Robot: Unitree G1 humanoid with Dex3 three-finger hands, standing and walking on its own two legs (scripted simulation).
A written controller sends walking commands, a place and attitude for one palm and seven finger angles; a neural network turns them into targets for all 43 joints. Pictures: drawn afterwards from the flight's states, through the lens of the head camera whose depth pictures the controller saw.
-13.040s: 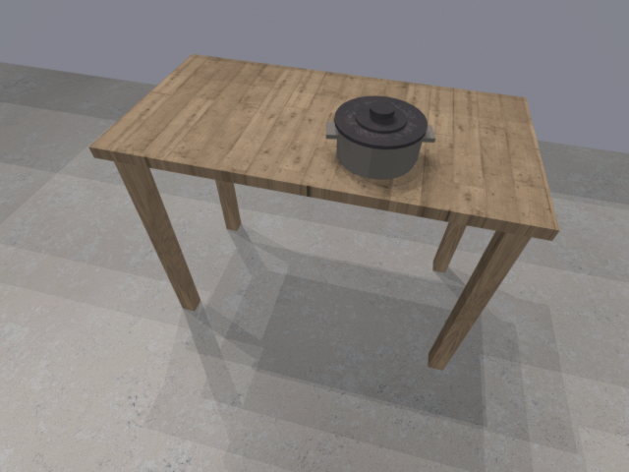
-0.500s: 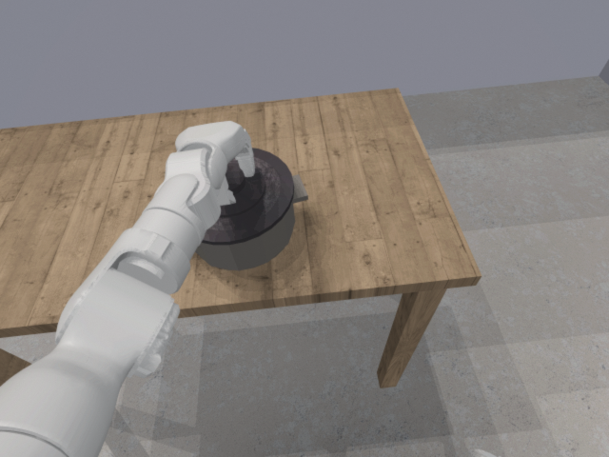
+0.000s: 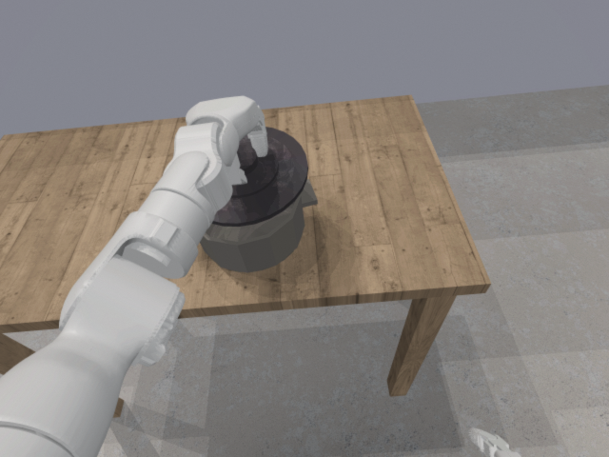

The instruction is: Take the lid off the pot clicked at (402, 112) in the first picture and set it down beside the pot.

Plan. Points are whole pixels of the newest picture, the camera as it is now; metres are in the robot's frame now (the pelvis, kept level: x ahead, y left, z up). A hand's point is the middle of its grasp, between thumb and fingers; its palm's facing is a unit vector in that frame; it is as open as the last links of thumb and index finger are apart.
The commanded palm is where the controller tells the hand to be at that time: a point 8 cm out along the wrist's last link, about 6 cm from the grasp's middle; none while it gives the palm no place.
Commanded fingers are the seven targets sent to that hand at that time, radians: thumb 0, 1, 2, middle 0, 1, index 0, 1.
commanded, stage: lift the lid straight up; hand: left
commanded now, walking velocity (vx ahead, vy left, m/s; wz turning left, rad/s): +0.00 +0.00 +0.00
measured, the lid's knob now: (239, 160) +0.50 +0.08 +0.12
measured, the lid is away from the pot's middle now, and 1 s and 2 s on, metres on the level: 0.01 0.01 0.10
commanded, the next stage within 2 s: move the lid sideways beside the pot in 1.10 s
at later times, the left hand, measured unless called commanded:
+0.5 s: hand (221, 134) +0.48 +0.09 +0.19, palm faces -0.28 -0.06 -0.96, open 8.1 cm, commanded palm +0.47 +0.09 +0.27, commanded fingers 0.00 0.49 1.08 -0.86 -1.06 -0.89 -1.07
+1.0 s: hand (210, 106) +0.48 +0.09 +0.23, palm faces -0.25 -0.05 -0.97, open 8.1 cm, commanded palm +0.47 +0.10 +0.30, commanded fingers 0.00 0.49 1.08 -0.86 -1.06 -0.89 -1.07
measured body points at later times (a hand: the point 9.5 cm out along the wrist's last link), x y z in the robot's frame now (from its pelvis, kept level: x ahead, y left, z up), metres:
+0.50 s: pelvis -0.01 +0.00 +0.00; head +0.03 -0.03 +0.45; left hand +0.49 +0.09 +0.24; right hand +0.09 -0.25 -0.14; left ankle +0.00 +0.12 -0.74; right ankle -0.05 -0.13 -0.74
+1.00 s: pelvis -0.01 +0.01 +0.00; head +0.03 -0.03 +0.45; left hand +0.49 +0.09 +0.28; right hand +0.10 -0.24 -0.14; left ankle +0.00 +0.12 -0.74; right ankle -0.05 -0.13 -0.74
